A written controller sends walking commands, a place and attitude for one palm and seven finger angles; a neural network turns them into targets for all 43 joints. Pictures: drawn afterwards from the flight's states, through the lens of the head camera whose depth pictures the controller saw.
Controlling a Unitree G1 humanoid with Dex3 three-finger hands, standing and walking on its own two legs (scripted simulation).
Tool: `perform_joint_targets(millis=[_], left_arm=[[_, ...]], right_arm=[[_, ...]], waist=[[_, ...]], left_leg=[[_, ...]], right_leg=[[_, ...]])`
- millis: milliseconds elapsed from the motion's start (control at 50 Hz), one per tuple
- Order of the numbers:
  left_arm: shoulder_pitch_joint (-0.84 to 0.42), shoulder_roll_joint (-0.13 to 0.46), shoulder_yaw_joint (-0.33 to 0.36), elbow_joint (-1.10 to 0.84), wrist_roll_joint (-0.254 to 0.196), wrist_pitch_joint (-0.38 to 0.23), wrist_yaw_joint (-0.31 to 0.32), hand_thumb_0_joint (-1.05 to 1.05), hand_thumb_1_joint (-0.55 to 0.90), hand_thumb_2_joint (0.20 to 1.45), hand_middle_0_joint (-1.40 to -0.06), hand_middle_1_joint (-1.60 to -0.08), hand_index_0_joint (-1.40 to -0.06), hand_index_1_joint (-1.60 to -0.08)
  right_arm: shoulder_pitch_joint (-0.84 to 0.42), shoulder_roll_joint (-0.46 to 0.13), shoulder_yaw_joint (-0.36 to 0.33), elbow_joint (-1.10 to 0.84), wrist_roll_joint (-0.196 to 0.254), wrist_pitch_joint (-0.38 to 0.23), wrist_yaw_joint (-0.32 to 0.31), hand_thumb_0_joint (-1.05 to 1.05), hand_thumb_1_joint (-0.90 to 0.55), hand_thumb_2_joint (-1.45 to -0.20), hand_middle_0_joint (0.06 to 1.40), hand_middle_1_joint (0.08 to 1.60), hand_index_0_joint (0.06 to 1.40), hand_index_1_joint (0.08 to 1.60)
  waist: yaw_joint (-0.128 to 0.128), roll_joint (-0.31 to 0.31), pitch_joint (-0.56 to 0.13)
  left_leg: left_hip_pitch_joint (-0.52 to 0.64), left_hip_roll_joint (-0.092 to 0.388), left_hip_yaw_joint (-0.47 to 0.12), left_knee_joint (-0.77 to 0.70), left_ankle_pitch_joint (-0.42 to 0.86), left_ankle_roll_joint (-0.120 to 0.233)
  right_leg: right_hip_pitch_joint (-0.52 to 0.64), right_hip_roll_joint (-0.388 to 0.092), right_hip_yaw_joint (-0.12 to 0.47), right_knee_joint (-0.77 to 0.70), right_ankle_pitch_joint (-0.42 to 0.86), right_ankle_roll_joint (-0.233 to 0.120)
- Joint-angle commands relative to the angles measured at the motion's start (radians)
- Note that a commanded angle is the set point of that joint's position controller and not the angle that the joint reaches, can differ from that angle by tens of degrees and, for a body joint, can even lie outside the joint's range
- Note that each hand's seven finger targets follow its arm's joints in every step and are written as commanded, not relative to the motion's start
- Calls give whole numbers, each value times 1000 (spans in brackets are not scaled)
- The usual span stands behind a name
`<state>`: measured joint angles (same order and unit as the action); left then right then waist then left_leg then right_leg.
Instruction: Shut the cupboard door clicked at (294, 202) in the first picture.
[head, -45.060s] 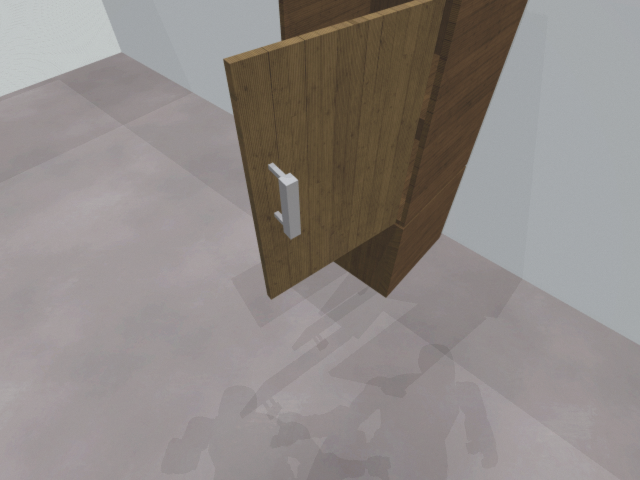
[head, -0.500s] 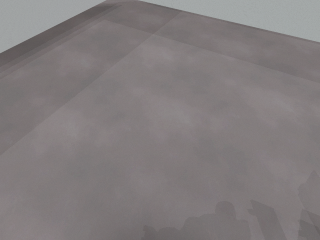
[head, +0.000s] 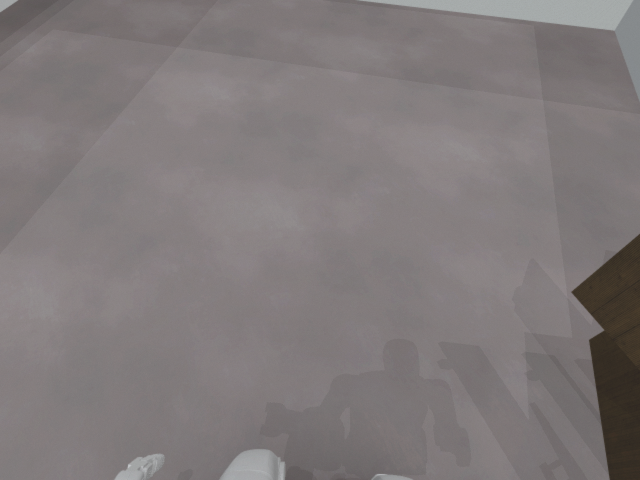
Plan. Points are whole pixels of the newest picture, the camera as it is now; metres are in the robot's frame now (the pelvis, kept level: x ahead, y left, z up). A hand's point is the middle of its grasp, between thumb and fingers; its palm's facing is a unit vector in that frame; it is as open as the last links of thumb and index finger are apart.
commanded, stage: turn to face it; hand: left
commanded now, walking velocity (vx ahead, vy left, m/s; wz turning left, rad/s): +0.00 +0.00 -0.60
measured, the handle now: out of the picture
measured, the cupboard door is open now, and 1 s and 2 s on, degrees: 37 37 37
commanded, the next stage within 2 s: take the last steps up to it in 1.74 s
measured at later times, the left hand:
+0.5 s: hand (183, 441) +0.17 +0.21 -0.15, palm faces -0.29 -0.93 -0.22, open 7.4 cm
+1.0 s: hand (221, 410) +0.22 +0.17 -0.16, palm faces -0.55 -0.81 -0.19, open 7.4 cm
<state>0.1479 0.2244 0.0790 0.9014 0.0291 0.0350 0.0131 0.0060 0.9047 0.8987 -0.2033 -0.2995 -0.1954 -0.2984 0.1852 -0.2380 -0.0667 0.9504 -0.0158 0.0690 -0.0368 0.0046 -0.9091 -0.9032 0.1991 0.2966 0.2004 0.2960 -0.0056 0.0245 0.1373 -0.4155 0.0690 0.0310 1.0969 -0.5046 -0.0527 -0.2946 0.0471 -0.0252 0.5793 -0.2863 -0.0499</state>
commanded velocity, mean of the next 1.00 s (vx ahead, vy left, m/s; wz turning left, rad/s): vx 0.00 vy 0.00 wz -0.60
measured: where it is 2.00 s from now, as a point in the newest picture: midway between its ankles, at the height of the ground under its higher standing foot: outside the picture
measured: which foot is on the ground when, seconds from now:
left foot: up 0.00-0.20, down 0.22-0.54, up 0.56-0.82, down 0.84-1.00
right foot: down 0.00-0.22, up 0.24-0.54, down 0.56-0.84, up 0.86-1.00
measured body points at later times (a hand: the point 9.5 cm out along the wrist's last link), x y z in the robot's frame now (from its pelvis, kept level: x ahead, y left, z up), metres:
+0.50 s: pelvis +0.01 +0.04 +0.01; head +0.06 +0.03 +0.45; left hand +0.19 +0.26 -0.13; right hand +0.00 -0.23 -0.13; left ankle +0.05 +0.16 -0.73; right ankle -0.03 -0.09 -0.70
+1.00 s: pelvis +0.02 +0.05 +0.01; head +0.08 +0.05 +0.45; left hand +0.25 +0.21 -0.14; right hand -0.07 -0.19 -0.12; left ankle +0.09 +0.14 -0.73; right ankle -0.07 -0.04 -0.65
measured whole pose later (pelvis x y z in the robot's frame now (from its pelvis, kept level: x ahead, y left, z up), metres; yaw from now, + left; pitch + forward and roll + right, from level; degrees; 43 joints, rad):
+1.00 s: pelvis +0.02 +0.05 +0.01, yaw -36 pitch +1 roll -2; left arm 0.15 0.26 0.09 0.89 0.03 0.08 -0.03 0.01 0.90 0.90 -0.20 -0.30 -0.20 -0.30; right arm 0.24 -0.19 -0.01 0.87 -0.04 0.01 -0.03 0.00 -0.91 -0.90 0.20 0.30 0.20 0.30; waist 0.00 -0.04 0.10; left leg -0.27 0.10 0.13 0.54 -0.27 0.01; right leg -0.49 0.01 0.00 1.09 -0.46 0.05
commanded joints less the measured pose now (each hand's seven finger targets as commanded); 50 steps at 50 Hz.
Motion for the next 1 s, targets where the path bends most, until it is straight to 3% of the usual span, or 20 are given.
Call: perform_joint_targets(millis=[0, 100, 160, 200, 220, 300, 420, 480, 500, 520, 540, 600, 660, 720, 780, 800, 820, 840, 920, 980], left_arm=[[31, 184, 38, -72, 0, -13, 8, 0, 900, 900, -200, -300, -200, -300], [16, 210, 48, -89, 3, -5, -5, 0, 900, 900, -200, -300, -200, -300], [-24, 183, 44, -107, -9, 3, -10, 0, 900, 900, -200, -300, -200, -300], [-4, 94, 25, -146, -20, 6, -26, 0, 900, 900, -200, -300, -200, -300], [-17, 127, 27, -158, -7, -1, -31, 0, 900, 900, -200, -300, -200, -300], [4, 103, 36, -119, -7, 17, -56, 0, 900, 900, -200, -300, -200, -300], [-36, 75, 17, -133, -8, 11, -60, 0, 900, 900, -200, -300, -200, -300], [38, 96, 23, -110, -9, 2, -56, 0, 900, 900, -200, -300, -200, -300], [101, 143, 33, -87, -5, -6, -51, 0, 900, 900, -200, -300, -200, -300], [140, 257, 52, -76, 6, -20, -36, 0, 900, 900, -200, -300, -200, -300], [186, 301, 55, -59, -7, -17, -23, 0, 900, 900, -200, -300, -200, -300], [30, 223, 43, -94, -3, -5, -5, 0, 900, 900, -200, -300, -200, -300], [-16, 207, 36, -111, 2, -8, -6, 0, 900, 900, -200, -300, -200, -300], [14, 223, 43, -96, 3, -5, -9, 0, 900, 900, -200, -300, -200, -300], [-30, 210, 41, -101, -7, 6, -12, 0, 900, 900, -200, -300, -200, -300], [-34, 169, 33, -114, -15, 14, -15, 0, 900, 900, -200, -300, -200, -300], [3, 105, 20, -128, -22, 16, -26, 0, 900, 900, -200, -300, -200, -300], [-19, 117, 18, -150, -15, 11, -32, 0, 900, 900, -200, -300, -200, -300], [-12, 107, 30, -96, -7, 16, -54, 0, 900, 900, -200, -300, -200, -300], [-40, 85, 24, -101, -12, 25, -56, 0, 900, 900, -200, -300, -200, -300]], right_arm=[[-4, -62, -1, -113, 4, -33, 8, 0, -900, -900, 200, 300, 200, 300], [2, -63, -2, -142, 10, -40, 10, 0, -900, -900, 200, 300, 200, 300], [86, -88, -4, -121, 10, -61, 3, 0, -900, -900, 200, 300, 200, 300], [116, -252, -32, -141, -14, -72, -5, 0, -900, -900, 200, 300, 200, 300], [101, -254, -26, -158, -15, -70, -1, 0, -900, -900, 200, 300, 200, 300], [-16, -175, -4, -175, -22, -73, -9, 0, -900, -900, 200, 300, 200, 300], [68, -198, -27, -130, -18, -63, 0, 0, -900, -900, 200, 300, 200, 300], [35, -210, -34, -133, -11, -56, 7, 0, -900, -900, 200, 300, 200, 300], [23, -194, -34, -141, -3, -55, 13, 0, -900, -900, 200, 300, 200, 300], [20, -114, -17, -175, 5, -51, 21, 0, -900, -900, 200, 300, 200, 300], [-52, -107, -6, -208, 2, -41, 17, 0, -900, -900, 200, 300, 200, 300], [-45, -130, -11, -172, 1, -32, 8, 0, -900, -900, 200, 300, 200, 300], [13, -100, -3, -143, 1, -39, 18, 0, -900, -900, 200, 300, 200, 300], [11, -83, 0, -151, 7, -46, 17, 0, -900, -900, 200, 300, 200, 300], [111, -90, 1, -124, 9, -57, 8, 0, -900, -900, 200, 300, 200, 300], [149, -137, -5, -116, 3, -68, 3, 0, -900, -900, 200, 300, 200, 300], [161, -237, -24, -122, -11, -74, 3, 0, -900, -900, 200, 300, 200, 300], [174, -273, -24, -138, -17, -72, -5, 0, -900, -900, 200, 300, 200, 300], [60, -175, 3, -149, -18, -83, -13, 0, -900, -900, 200, 300, 200, 300], [113, -161, -1, -119, -16, -78, -13, 0, -900, -900, 200, 300, 200, 300]], waist=[[13, -122, -194], [7, -181, -181], [-42, -146, -205], [-51, 282, -193], [-47, 196, -172], [15, 159, -160], [-34, 219, -192], [14, 179, -197], [45, 85, -221], [65, -223, -220], [103, -262, -196], [31, -278, -118], [-3, -173, -175], [17, -169, -190], [-36, -169, -192], [-50, -45, -207], [-42, 259, -217], [-54, 260, -192], [5, 149, -167], [-19, 162, -191]], left_leg=[[-75, 4, -33, -68, 58, -17], [35, -39, -14, -321, 89, -8], [269, -29, -22, -629, 257, 5], [369, 383, -435, -853, 304, 183], [257, 441, -455, -845, 300, 247], [262, 264, -127, -759, 576, 193], [330, 269, 3, -662, 713, 171], [236, 255, 49, -556, 603, 109], [148, 214, 84, -441, 479, 61], [-109, 78, 168, -219, 76, -8], [-192, 16, 60, -32, -149, -17], [-213, 51, -56, 83, 16, -15], [-86, 22, -2, -93, 72, -27], [-11, -17, 17, -294, 66, -21], [174, -31, 18, -561, 222, -12], [279, 51, -78, -726, 223, 19], [356, 289, -327, -820, 264, 104], [268, 416, -421, -853, 309, 197], [296, 274, -113, -751, 692, 171], [355, 269, -34, -727, 741, 176]], right_leg=[[143, -273, 311, -198, 449, -155], [74, -234, 365, -185, 358, -130], [-71, -164, 345, -98, 261, -44], [-312, 42, 75, 280, -300, 68], [-272, -18, 84, 448, -327, 74], [-252, -65, 31, 545, -200, 107], [-109, -38, -73, 201, -162, 90], [78, -30, -85, -55, 31, 65], [210, -77, -25, -169, 143, 41], [369, -328, 303, -252, 360, -49], [277, -453, 425, -248, 536, -154], [114, -340, 364, -277, 202, -157], [95, -271, 264, -210, 306, -127], [96, -265, 317, -178, 342, -130], [-22, -219, 329, -122, 258, -69], [-127, -134, 269, -37, 119, -13], [-262, 6, 117, 188, -163, 50], [-269, -2, 56, 401, -329, 68], [-293, -68, 41, 597, -179, 100], [-256, -76, 12, 506, -167, 107]])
